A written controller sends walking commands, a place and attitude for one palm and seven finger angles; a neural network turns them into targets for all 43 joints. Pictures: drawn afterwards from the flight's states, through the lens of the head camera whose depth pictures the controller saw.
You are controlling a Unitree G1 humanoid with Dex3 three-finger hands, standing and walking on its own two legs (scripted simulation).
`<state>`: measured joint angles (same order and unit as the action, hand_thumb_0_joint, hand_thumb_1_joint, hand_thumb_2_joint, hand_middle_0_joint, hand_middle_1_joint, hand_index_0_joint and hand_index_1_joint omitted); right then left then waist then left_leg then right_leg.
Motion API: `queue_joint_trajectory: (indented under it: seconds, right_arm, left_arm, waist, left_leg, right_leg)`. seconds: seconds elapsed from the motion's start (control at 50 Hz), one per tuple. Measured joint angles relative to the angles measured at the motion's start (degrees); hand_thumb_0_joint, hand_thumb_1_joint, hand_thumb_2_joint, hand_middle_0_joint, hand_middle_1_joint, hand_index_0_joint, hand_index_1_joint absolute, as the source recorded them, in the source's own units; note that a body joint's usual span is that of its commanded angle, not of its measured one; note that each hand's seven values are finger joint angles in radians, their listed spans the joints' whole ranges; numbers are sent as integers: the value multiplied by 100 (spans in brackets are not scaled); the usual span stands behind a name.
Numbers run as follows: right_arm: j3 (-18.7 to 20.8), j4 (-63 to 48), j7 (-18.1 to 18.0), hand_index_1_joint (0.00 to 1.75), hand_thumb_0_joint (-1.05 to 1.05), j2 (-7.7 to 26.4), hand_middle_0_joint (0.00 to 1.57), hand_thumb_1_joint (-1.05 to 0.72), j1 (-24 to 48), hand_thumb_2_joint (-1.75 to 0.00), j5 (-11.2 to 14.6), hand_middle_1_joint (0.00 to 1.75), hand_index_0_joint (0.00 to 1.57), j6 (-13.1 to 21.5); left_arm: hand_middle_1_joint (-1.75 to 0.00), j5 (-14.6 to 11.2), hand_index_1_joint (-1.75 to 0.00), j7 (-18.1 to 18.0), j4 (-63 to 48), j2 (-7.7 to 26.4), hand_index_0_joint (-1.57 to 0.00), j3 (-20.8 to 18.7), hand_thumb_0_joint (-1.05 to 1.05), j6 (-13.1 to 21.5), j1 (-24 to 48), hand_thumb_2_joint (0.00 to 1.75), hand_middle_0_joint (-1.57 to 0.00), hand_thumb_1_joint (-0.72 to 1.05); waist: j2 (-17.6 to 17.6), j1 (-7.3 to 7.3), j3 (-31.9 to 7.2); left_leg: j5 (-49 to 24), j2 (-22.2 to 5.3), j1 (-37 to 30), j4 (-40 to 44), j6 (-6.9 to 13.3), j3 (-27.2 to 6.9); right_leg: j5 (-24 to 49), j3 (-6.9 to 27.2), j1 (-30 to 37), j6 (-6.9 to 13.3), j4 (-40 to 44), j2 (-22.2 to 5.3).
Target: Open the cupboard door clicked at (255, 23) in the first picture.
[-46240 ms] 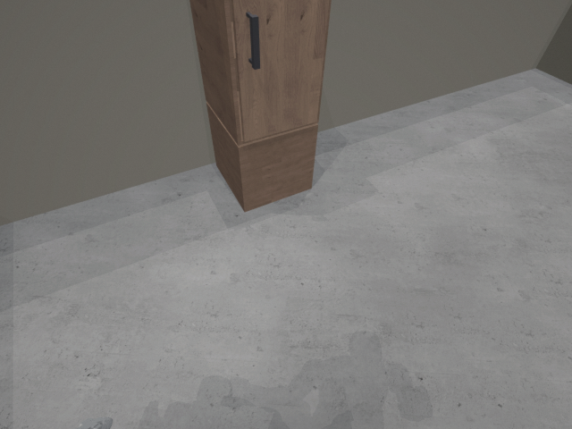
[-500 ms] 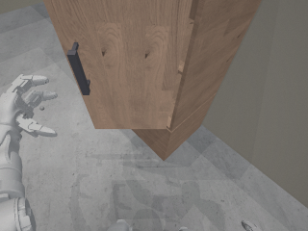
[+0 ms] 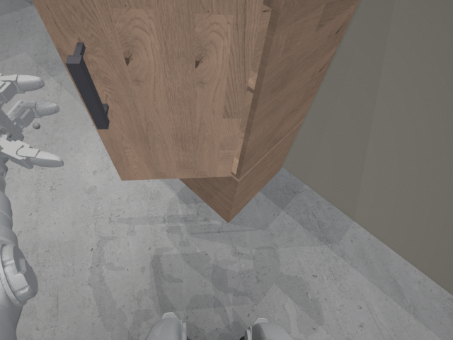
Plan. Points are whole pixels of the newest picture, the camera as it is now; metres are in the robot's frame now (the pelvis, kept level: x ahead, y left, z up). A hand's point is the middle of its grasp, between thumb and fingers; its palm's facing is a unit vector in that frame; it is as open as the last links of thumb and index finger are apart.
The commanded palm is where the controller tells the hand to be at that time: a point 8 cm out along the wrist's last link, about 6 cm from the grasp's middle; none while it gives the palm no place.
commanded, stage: move the hooked fingers beside the handle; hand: left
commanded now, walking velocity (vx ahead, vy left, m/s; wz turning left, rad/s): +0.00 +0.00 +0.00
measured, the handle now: (92, 89) +0.54 +0.24 +0.09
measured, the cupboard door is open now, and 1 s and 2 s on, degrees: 48 48 48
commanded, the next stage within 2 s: slide the fingers in behind the handle in 1.10 s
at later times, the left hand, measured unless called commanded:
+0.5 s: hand (48, 104) +0.49 +0.30 +0.10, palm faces +0.05 -1.00 +0.00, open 14.0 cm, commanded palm +0.46 +0.35 +0.09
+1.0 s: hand (47, 110) +0.48 +0.30 +0.09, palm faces +0.05 -1.00 +0.01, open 14.0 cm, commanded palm +0.46 +0.34 +0.09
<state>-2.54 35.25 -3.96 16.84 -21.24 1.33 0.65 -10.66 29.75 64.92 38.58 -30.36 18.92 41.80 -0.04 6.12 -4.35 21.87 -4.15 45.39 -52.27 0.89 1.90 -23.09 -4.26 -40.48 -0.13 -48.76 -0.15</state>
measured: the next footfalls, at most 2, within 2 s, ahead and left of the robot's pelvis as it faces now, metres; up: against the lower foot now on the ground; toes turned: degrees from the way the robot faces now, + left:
none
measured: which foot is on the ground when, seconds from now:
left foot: down 0.00-1.00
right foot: down 0.00-1.00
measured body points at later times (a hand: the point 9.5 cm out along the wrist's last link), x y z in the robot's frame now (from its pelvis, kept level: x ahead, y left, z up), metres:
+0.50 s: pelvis +0.00 +0.01 -0.01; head +0.13 +0.03 +0.42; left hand +0.48 +0.35 +0.10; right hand +0.00 -0.27 -0.10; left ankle +0.03 +0.11 -0.69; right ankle +0.00 -0.13 -0.69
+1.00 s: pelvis +0.01 +0.01 -0.01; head +0.13 +0.05 +0.43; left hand +0.47 +0.36 +0.09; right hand +0.05 -0.26 -0.10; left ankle +0.03 +0.11 -0.69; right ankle +0.00 -0.13 -0.69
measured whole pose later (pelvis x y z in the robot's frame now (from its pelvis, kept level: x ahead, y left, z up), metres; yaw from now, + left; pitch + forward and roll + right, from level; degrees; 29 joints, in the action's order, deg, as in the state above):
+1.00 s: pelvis +0.01 +0.01 -0.01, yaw -1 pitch +19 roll -4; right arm -2.8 33.4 -2.7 16.1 -21.0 0.5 -4.0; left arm -8.6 28.3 66.6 41.0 -30.4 18.0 47.3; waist 0.0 7.8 -5.1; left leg 24.2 -4.6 50.5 -55.5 1.4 1.5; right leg -24.2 -4.2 -44.6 -0.8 -49.9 0.3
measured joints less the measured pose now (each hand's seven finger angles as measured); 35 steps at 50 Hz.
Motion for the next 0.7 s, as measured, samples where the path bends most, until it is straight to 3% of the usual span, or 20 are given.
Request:
queue_joint_trajectory:
  seconds: [0.42, 0.58, 0.7]
  right_arm:
    - [-65, -45, 33, 30, 0, 5, 21, -90, -223, -90, -68, 30, 21, -334]
    - [-37, -137, 108, 30, 0, -34, 21, -90, -308, -90, -81, 30, 21, -436]
    - [-23, -103, 124, 30, 0, -50, 21, -90, -259, -90, -73, 30, 21, -471]
  left_arm:
    - [-120, 364, -120, -44, 683, 700, -30, -157, -1, -136, 989, 30, -30, -50]
    - [-120, 329, -120, 11, 495, 681, -30, -377, -1, -155, 650, 30, -30, -50]
    - [-120, 224, -120, 29, 321, 548, -30, -286, -1, -79, 539, 30, -29, -50]
  waist:
    - [10, 340, 17]
    - [22, 324, -33]
    - [6, 239, -46]
  left_leg:
    - [96, -85, 637, -286, 21, -5]
    - [182, -115, 623, -308, 44, 49]
    - [226, -93, 574, -327, 50, 6]
  right_leg:
    - [-15, 22, -607, -20, -177, 78]
    - [-47, 82, -600, -50, -152, 105]
    - [-84, 42, -508, -60, -125, 90]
